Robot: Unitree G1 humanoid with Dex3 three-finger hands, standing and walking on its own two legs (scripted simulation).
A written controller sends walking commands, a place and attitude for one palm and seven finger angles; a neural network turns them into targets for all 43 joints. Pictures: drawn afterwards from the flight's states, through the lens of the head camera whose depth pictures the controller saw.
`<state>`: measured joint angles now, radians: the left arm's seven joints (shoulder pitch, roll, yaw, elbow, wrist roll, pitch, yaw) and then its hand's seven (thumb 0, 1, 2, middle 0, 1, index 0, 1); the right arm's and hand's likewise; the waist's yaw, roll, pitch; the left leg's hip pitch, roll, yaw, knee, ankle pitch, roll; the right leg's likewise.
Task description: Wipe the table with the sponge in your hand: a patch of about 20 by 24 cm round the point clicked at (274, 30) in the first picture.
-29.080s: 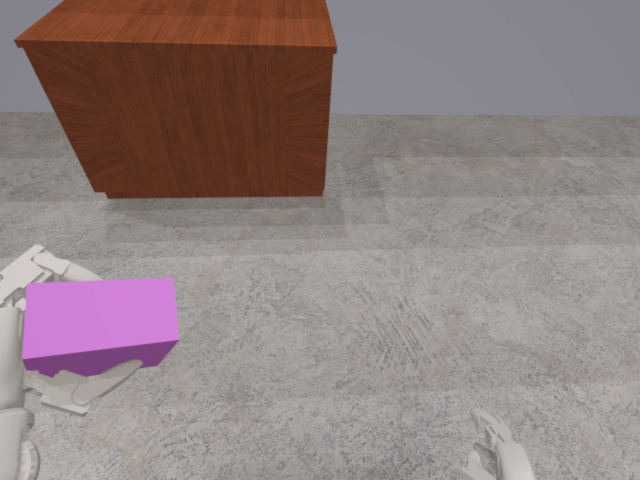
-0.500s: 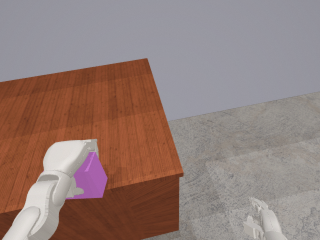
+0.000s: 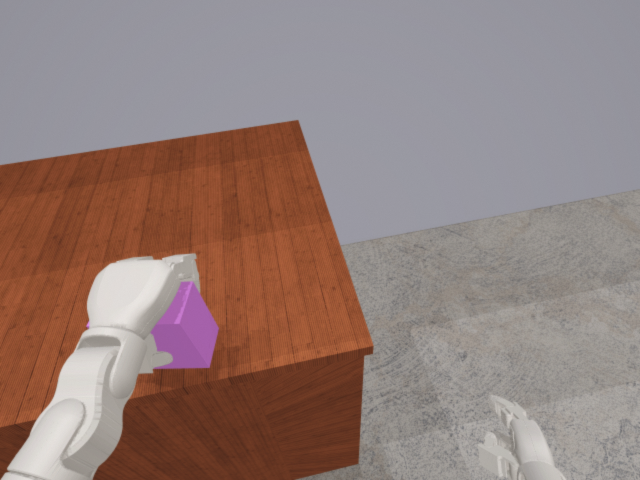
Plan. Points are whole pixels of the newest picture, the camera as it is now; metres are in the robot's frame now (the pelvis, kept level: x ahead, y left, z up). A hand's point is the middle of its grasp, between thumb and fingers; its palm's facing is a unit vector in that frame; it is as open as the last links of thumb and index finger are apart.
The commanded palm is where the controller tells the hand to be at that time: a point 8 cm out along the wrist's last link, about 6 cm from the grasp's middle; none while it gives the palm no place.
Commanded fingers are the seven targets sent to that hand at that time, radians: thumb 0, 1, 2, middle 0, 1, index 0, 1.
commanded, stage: move the sponge above the wiping area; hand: left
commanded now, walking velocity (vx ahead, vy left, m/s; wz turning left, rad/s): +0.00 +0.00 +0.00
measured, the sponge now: (165, 334) +0.26 +0.25 +0.04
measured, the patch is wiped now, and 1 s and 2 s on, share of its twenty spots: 0.00 0.00 0.10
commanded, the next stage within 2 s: lower the sponge onto the table in 0.54 s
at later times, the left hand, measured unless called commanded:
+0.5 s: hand (141, 290) +0.27 +0.27 +0.12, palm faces +0.14 -0.04 -0.99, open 10.0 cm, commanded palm +0.24 +0.28 +0.17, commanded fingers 0.00 0.10 1.30 -1.20 -1.60 -1.20 -1.60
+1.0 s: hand (123, 284) +0.28 +0.29 +0.12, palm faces +0.14 -0.03 -0.99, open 10.0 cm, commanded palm +0.24 +0.28 +0.16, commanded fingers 0.00 0.10 1.30 -1.20 -1.60 -1.20 -1.60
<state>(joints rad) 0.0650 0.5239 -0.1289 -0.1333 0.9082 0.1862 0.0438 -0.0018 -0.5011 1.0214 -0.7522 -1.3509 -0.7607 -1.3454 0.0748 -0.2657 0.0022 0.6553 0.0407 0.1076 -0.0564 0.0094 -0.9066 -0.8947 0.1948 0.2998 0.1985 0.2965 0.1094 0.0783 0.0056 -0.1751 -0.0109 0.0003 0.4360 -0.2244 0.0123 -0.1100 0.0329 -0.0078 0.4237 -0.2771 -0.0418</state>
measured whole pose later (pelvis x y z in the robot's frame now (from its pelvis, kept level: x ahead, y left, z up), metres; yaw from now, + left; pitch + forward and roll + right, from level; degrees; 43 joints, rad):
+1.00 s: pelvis +0.00 -0.01 +0.00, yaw +0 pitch -2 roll +0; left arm -0.01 0.53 -0.02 -0.03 0.87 0.32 0.09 0.00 -0.50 1.02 -0.76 -1.36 -0.76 -1.35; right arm 0.05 -0.27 0.01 0.68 0.06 0.14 -0.04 0.01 -0.91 -0.89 0.19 0.30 0.20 0.30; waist 0.09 0.10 -0.01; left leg -0.16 0.00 0.00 0.42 -0.22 0.01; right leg -0.10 0.04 -0.01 0.40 -0.27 -0.05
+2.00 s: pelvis +0.00 -0.01 +0.00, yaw +2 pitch +0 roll +0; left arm -0.07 0.49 -0.09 0.17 0.91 0.28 0.04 0.00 -0.51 1.03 -0.75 -1.36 -0.76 -1.35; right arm 0.06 -0.28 0.00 0.69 0.06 0.12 -0.06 0.01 -0.91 -0.89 0.20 0.30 0.20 0.30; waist 0.07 0.08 -0.01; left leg -0.22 -0.02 -0.03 0.45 -0.23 0.01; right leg -0.14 0.03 -0.03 0.43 -0.29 -0.04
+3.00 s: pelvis -0.01 +0.01 -0.01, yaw +1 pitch +7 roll -1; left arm -0.57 0.55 -0.04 0.79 1.01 0.11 0.08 0.01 -0.53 1.05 -0.75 -1.36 -0.76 -1.35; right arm 0.19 -0.29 -0.01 0.71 0.07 0.17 -0.04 0.00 -0.91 -0.89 0.20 0.30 0.20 0.30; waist -0.01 0.06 -0.07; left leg -0.43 -0.01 -0.03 0.56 -0.25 0.02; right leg -0.34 0.03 -0.04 0.51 -0.30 -0.03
